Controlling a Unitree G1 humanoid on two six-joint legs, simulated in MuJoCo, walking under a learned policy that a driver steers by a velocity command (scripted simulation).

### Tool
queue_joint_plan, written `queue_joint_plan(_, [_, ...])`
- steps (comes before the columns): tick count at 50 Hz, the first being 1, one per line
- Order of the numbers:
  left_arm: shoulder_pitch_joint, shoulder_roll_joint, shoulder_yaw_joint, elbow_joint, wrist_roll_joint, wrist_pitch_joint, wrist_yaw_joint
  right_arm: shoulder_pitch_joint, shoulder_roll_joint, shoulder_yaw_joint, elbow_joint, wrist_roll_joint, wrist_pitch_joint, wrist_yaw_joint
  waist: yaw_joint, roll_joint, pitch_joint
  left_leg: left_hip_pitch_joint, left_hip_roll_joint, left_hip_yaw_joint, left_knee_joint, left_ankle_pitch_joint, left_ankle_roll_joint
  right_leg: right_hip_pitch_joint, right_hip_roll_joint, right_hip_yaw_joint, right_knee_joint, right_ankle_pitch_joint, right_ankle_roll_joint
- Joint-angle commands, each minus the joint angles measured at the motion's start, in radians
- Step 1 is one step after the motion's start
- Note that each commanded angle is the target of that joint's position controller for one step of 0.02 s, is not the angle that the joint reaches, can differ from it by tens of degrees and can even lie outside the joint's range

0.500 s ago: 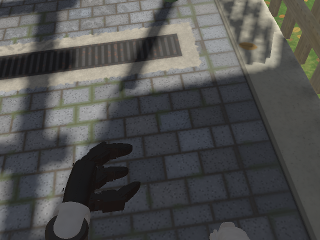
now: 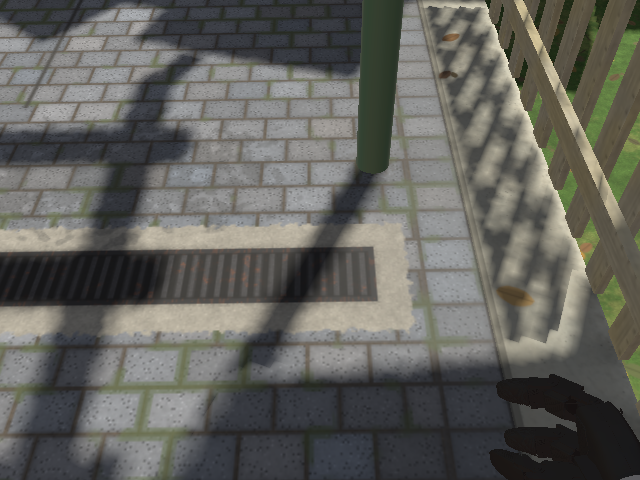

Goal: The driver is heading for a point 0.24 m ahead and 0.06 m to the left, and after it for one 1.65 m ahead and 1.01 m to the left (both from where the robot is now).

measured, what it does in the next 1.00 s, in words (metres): walks ahead, turning left: left foot, then right foot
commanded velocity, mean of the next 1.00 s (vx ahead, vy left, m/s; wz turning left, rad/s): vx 0.50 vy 0.00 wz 0.46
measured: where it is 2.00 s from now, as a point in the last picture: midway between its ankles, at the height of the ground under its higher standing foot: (197, 291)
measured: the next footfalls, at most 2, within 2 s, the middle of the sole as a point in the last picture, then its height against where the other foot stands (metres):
left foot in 0.08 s outside the picture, level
right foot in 0.52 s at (412, 462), level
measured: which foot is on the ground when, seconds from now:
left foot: up 0.00-0.06, down 0.08-0.54, up 0.56-1.00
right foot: down 0.00-0.12, up 0.14-0.50, down 0.52-1.00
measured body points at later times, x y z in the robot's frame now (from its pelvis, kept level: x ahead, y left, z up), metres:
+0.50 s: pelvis +0.33 -0.01 +0.00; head +0.36 -0.01 +0.44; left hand +0.56 +0.24 -0.05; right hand +0.37 -0.28 -0.13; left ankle +0.20 +0.10 -0.73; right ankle +0.52 -0.12 -0.72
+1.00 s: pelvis +0.57 +0.05 +0.00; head +0.59 +0.08 +0.44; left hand +0.43 +0.32 -0.13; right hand +0.89 -0.02 -0.07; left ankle +0.62 +0.23 -0.71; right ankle +0.52 -0.12 -0.73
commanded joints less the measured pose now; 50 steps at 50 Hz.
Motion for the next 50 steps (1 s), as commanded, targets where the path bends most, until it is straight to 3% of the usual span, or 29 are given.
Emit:
queue_joint_plan(1, [0.15, 0.204, 0.052, 0.045, -0.011, 0.008, 0.005, -0.155, -0.085, -0.043, -0.097, 0.009, -0.012, -0.014, -0.034, -0.078, 0.097, 0.041, -0.072, 0.083, -0.172, -0.086, 0.012, 0.122, -0.25, 0.076, 0.057, 1.092, -0.018])
queue_joint_plan(3, [0.111, 0.244, 0.07, 0.047, -0.009, 0.016, 0.015, -0.003, -0.135, -0.064, -0.04, 0.026, -0.022, -0.03, -0.096, -0.08, 0.048, 0.205, -0.091, 0.087, -0.226, -0.063, 0.042, 0.156, -0.245, 0.034, 0.201, 1.328, 0.052])
queue_joint_plan(4, [0.056, 0.253, 0.072, 0.027, 0.013, 0.019, 0.019, 0.183, -0.161, -0.076, 0.014, 0.046, -0.03, -0.046, -0.158, -0.079, -0.046, 0.463, -0.086, 0.06, -0.162, 0.01, 0.078, 0.053, -0.246, 0.024, 0.311, 1.405, 0.095])
queue_joint_plan(5, [0.057, 0.174, 0.048, -0.012, 0.03, 0.014, 0.033, 0.424, -0.191, -0.085, 0.081, 0.034, -0.035, -0.059, -0.202, 0.026, -0.249, 0.945, 0.007, -0.042, -0.008, 0.149, 0.192, -0.218, -0.21, 0.032, 0.564, 1.192, 0.144])
queue_joint_plan(6, [0.22, 0.092, 0.006, -0.026, 0.056, 0.005, 0.037, 0.587, -0.207, -0.091, 0.12, 0.041, -0.042, -0.055, -0.212, 0.255, -0.497, 1.492, 0.25, -0.474, -0.026, 0.189, 0.472, -0.659, -0.036, 0.065, 0.978, 0.4, 0.25])
queue_joint_plan(7, [-0.029, 0.168, 0.035, -0.077, 0.009, 0.009, 0.008, 0.766, -0.162, -0.089, 0.203, -0.002, -0.037, -0.063, -0.326, 0.195, -0.387, 1.456, 0.28, -0.677, -0.227, -0.018, 0.419, -0.887, 0.058, 0.129, 1.204, -0.137, 0.243])
queue_joint_plan(8, [-0.178, 0.182, 0.05, -0.147, -0.022, 0.007, 0.011, 0.654, -0.203, -0.104, 0.21, -0.016, -0.052, -0.063, -0.276, 0.116, -0.104, 1.198, 0.267, -0.598, -0.313, -0.16, 0.305, -1.012, -0.008, 0.179, 1.312, -0.065, 0.168])
queue_joint_plan(9, [-0.206, 0.206, 0.054, -0.16, 0.005, 0.008, 0.025, 0.467, -0.186, -0.101, 0.188, -0.017, -0.057, -0.058, -0.182, 0.055, 0.007, 0.919, 0.248, -0.523, -0.365, -0.095, 0.296, -0.972, -0.055, 0.189, 1.255, 0.019, 0.129])
queue_joint_plan(10, [-0.248, 0.204, 0.062, -0.237, -0.084, -0.018, 0.063, 0.288, -0.156, -0.078, 0.097, 0.08, -0.054, -0.071, -0.088, 0.041, 0.015, 0.732, 0.238, -0.475, -0.439, -0.042, 0.291, -0.855, -0.087, 0.11, 1.188, 0.055, 0.094])
queue_joint_plan(12, [-0.199, 0.17, 0.057, -0.243, -0.061, -0.019, 0.083, 0.267, -0.1, -0.051, 0.09, 0.068, -0.054, -0.072, -0.029, 0.016, 0.006, 0.574, 0.179, -0.41, -0.492, -0.063, 0.285, -0.762, -0.138, 0.105, 1.106, 0.05, 0.082])
queue_joint_plan(14, [-0.219, 0.133, 0.051, -0.272, -0.046, -0.009, 0.089, 0.285, -0.141, -0.06, 0.085, 0.066, -0.049, -0.074, -0.014, 0.02, 0.052, 0.46, 0.145, -0.344, -0.516, -0.039, 0.262, -0.764, -0.167, 0.084, 0.935, 0.073, 0.1])
queue_joint_plan(16, [-0.31, 0.115, 0.041, -0.307, -0.027, -0.004, 0.089, 0.346, -0.194, -0.075, 0.086, 0.062, -0.047, -0.082, -0.044, -0.002, 0.077, 0.329, 0.085, -0.26, -0.522, -0.021, 0.235, -0.664, -0.141, 0.042, 0.691, 0.255, 0.121])
queue_joint_plan(18, [-0.424, 0.096, 0.036, -0.339, -0.031, 0.0, 0.087, 0.432, -0.2, -0.078, 0.102, 0.065, -0.036, -0.084, -0.1, 0.025, 0.06, 0.276, 0.042, -0.224, -0.515, -0.122, 0.199, -0.503, -0.086, 0.025, 0.49, 0.464, 0.139])
queue_joint_plan(20, [-0.473, 0.131, 0.047, -0.361, -0.056, 0.008, 0.093, 0.481, -0.204, -0.082, 0.117, 0.077, -0.023, -0.09, -0.116, 0.088, 0.064, 0.328, 0.059, -0.272, -0.5, -0.232, 0.177, -0.453, -0.066, 0.059, 0.388, 0.52, 0.161])
queue_joint_plan(23, [-0.488, 0.198, 0.079, -0.37, -0.072, 0.015, 0.092, 0.502, -0.192, -0.089, 0.11, 0.088, -0.01, -0.107, -0.102, 0.109, 0.072, 0.486, 0.1, -0.369, -0.382, -0.325, 0.149, -0.456, -0.074, 0.112, 0.283, 0.439, 0.156])
queue_joint_plan(25, [-0.374, 0.228, 0.101, -0.339, -0.072, 0.007, 0.091, 0.487, -0.18, -0.096, 0.091, 0.075, 0.008, -0.116, -0.034, 0.109, 0.035, 0.537, 0.081, -0.382, -0.226, -0.236, 0.106, -0.353, -0.074, 0.1, 0.25, 0.307, 0.104])
queue_joint_plan(26, [-0.24, 0.255, 0.117, -0.308, -0.053, 0.004, 0.094, 0.481, -0.138, -0.084, 0.069, 0.063, 0.006, -0.107, 0.023, 0.088, -0.068, 0.479, 0.032, -0.336, -0.043, -0.221, 0.072, -0.151, -0.139, 0.127, 0.287, 0.296, 0.057])
queue_joint_plan(27, [-0.081, 0.318, 0.132, -0.285, -0.047, 0.009, 0.098, 0.524, -0.062, -0.063, 0.048, 0.034, -0.004, -0.105, 0.052, -0.098, -0.219, 0.297, -0.057, -0.209, 0.275, -0.543, 0.024, 0.128, -0.32, 0.305, 0.309, 0.341, 0.013])
queue_joint_plan(28, [-0.048, 0.379, 0.149, -0.252, -0.046, 0.028, 0.084, 0.681, -0.052, -0.05, 0.017, 0.075, -0.025, -0.087, -0.043, -0.483, -0.332, -0.006, -0.081, -0.16, 0.587, -0.726, -0.001, 0.311, -0.514, 0.828, 0.15, 0.062, -0.172])
queue_joint_plan(29, [-0.091, 0.266, 0.125, -0.288, -0.046, 0.036, 0.079, 0.627, -0.133, -0.068, 0.041, 0.094, -0.018, -0.095, -0.006, -0.293, -0.24, -0.106, -0.018, -0.188, 0.728, -0.648, -0.017, 0.238, -0.484, 0.83, 0.1, -0.102, -0.163])
queue_joint_plan(30, [-0.151, 0.218, 0.109, -0.285, -0.051, 0.045, 0.084, 0.497, -0.169, -0.079, 0.02, 0.085, -0.013, -0.1, 0.013, -0.14, -0.107, -0.113, 0.021, -0.151, 0.734, -0.535, -0.019, 0.079, -0.446, 0.624, 0.101, -0.038, -0.121])
queue_joint_plan(31, [-0.206, 0.196, 0.1, -0.28, -0.043, 0.05, 0.083, 0.438, -0.157, -0.08, 0.009, 0.07, -0.01, -0.104, -0.015, -0.032, -0.053, -0.053, 0.056, -0.13, 0.69, -0.47, -0.022, -0.063, -0.392, 0.499, 0.088, 0.091, -0.105])
queue_joint_plan(32, [-0.249, 0.173, 0.095, -0.265, -0.036, 0.052, 0.081, 0.409, -0.149, -0.086, -0.003, 0.06, -0.005, -0.106, -0.044, -0.042, -0.012, -0.022, 0.08, -0.132, 0.627, -0.444, -0.018, -0.152, -0.351, 0.406, 0.073, 0.183, -0.103])
queue_joint_plan(34, [-0.269, 0.159, 0.096, -0.244, -0.034, 0.044, 0.081, 0.407, -0.114, -0.085, -0.023, 0.07, 0.007, -0.094, -0.079, -0.091, 0.009, 0.051, 0.099, -0.117, 0.562, -0.427, -0.016, -0.243, -0.312, 0.287, 0.026, 0.284, -0.104])
queue_joint_plan(36, [-0.262, 0.194, 0.11, -0.222, -0.039, 0.036, 0.086, 0.369, -0.099, -0.079, -0.052, 0.067, 0.012, -0.089, -0.087, -0.069, 0.012, 0.03, 0.104, -0.113, 0.486, -0.379, -0.022, -0.232, -0.323, 0.219, -0.005, 0.382, -0.122])
queue_joint_plan(37, [-0.271, 0.196, 0.114, -0.221, -0.045, 0.033, 0.087, 0.351, -0.115, -0.082, -0.055, 0.065, 0.016, -0.087, -0.082, -0.055, 0.013, 0.017, 0.112, -0.116, 0.44, -0.353, -0.03, -0.214, -0.32, 0.177, -0.013, 0.413, -0.114])
queue_joint_plan(45, [-0.188, 0.289, 0.142, -0.161, -0.053, 0.05, 0.084, 0.142, -0.096, -0.06, -0.119, 0.073, 0.019, -0.046, -0.003, -0.015, 0.082, 0.053, 0.104, -0.024, 0.102, -0.154, -0.018, -0.125, -0.335, -0.029, -0.043, 0.381, -0.076])
queue_joint_plan(48, [-0.147, 0.309, 0.148, -0.141, -0.078, 0.069, 0.093, 0.069, -0.101, -0.057, -0.163, 0.066, 0.024, -0.036, 0.021, -0.02, 0.119, 0.033, 0.085, 0.008, 0.011, -0.265, 0.003, -0.026, -0.367, -0.05, 0.002, 0.394, -0.052])
queue_joint_plan(50, [-0.156, 0.337, 0.155, -0.137, -0.081, 0.081, 0.096, 0.1, -0.12, -0.067, -0.173, 0.066, 0.025, -0.033, -0.011, -0.053, 0.101, 0.119, 0.038, 0.065, -0.038, -0.349, 0.034, 0.002, -0.365, -0.101, 0.1, 0.621, -0.029])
